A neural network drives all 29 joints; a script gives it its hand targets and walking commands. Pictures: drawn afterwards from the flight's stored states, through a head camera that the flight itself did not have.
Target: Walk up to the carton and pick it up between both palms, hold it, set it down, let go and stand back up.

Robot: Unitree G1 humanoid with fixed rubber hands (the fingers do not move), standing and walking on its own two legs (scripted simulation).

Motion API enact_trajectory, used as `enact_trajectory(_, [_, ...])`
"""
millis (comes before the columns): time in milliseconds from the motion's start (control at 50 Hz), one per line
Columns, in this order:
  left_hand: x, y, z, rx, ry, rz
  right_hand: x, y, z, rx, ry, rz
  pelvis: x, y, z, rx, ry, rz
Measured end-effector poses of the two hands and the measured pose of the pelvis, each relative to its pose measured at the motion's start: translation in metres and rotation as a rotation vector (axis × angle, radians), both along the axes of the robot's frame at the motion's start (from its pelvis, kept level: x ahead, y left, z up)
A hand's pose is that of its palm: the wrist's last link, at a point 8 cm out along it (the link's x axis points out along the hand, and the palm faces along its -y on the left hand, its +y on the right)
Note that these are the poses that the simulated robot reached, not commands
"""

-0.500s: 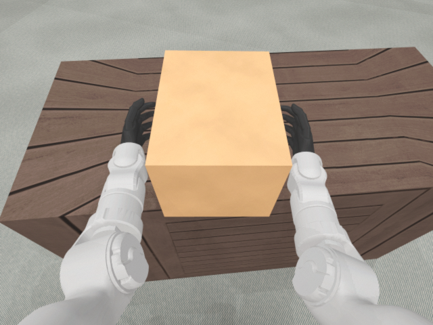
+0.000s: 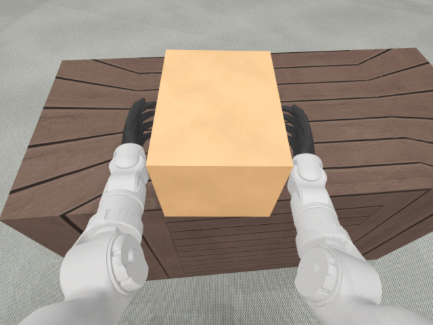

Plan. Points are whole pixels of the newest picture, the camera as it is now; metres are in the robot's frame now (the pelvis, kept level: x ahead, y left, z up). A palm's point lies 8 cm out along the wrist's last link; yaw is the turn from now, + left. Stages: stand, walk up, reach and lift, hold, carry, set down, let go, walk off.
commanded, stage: reach and lift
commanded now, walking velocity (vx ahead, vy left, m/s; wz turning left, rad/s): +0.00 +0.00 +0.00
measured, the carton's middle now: (217, 133) +0.49 +0.01 +0.04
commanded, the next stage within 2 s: none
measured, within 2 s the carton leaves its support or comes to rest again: leaves its support in 0.16 s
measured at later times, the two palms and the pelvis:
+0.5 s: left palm (127, 152) +0.41 +0.18 +0.08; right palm (300, 153) +0.41 -0.13 +0.08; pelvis -0.02 +0.00 +0.00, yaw +1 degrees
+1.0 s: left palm (116, 142) +0.40 +0.18 +0.12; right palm (307, 142) +0.40 -0.13 +0.13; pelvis -0.02 +0.00 +0.00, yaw +2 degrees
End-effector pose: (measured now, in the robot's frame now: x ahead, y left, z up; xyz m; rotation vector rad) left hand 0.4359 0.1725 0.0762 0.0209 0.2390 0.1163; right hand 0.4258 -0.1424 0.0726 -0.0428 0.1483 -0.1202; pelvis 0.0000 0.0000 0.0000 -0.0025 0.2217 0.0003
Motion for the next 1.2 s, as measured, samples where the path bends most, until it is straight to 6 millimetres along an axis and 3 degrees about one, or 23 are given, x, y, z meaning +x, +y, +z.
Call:
enact_trajectory(340, [-0.017, 0.002, 0.005, 0.001, -0.085, 0.011, -0.014, 0.003, 0.007, -0.037, -0.089, 0.01, -0.009, -0.001, 0.0, -0.003, 0.012, 0.024])
enact_trajectory(660, [-0.034, 0.013, 0.003, -0.001, -0.035, 0.038, -0.021, 0.014, 0.016, -0.015, -0.041, 0.039, -0.019, -0.001, 0.001, -0.006, 0.002, 0.028])
enact_trajectory(960, [-0.038, 0.012, 0.043, 0.015, -0.062, 0.034, -0.027, 0.012, 0.051, 0.004, -0.069, 0.033, -0.019, -0.001, 0.003, -0.006, -0.093, 0.036])
enact_trajectory(1200, [-0.059, 0.013, 0.065, 0.019, -0.048, 0.036, -0.046, 0.014, 0.069, 0.029, -0.055, 0.029, -0.027, 0.0, 0.005, -0.002, -0.201, 0.033])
